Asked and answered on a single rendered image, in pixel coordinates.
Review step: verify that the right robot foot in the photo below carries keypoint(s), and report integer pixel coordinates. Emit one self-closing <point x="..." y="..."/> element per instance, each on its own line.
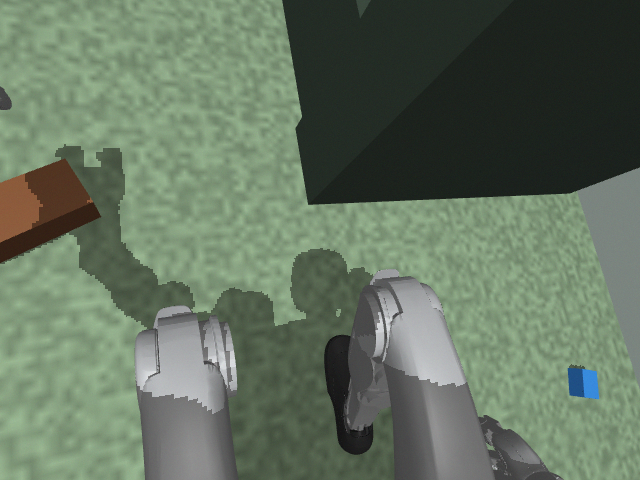
<point x="337" y="379"/>

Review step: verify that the right robot hand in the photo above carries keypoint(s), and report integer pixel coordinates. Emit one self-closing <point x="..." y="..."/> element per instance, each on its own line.
<point x="513" y="458"/>

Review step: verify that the sofa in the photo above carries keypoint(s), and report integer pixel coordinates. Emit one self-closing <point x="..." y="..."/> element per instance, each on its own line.
<point x="442" y="99"/>

